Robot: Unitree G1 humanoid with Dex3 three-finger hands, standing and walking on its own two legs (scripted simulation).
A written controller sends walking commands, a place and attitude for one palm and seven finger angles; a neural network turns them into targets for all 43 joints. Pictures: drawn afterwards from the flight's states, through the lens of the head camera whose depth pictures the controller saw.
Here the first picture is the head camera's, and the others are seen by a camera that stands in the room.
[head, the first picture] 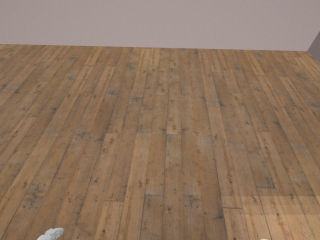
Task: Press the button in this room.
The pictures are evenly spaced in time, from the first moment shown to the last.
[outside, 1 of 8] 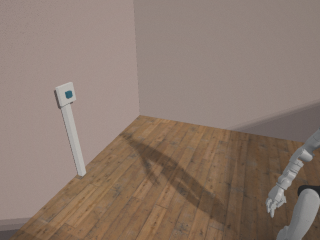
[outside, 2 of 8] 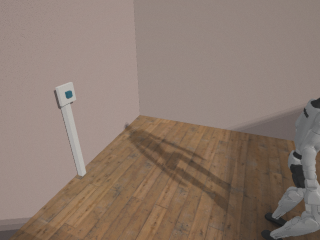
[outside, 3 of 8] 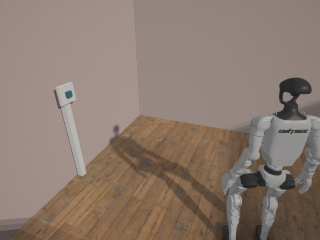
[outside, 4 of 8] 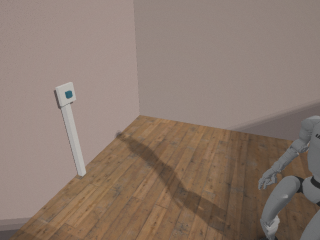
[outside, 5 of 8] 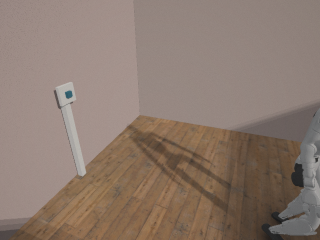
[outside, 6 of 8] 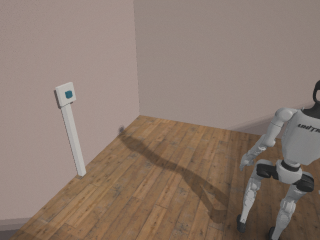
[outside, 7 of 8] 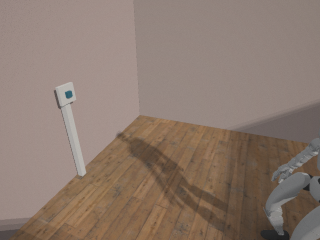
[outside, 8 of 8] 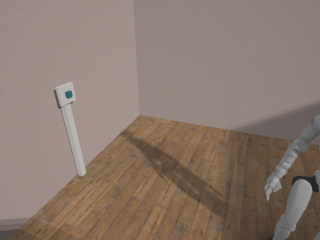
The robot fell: no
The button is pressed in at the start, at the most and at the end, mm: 0 0 0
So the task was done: no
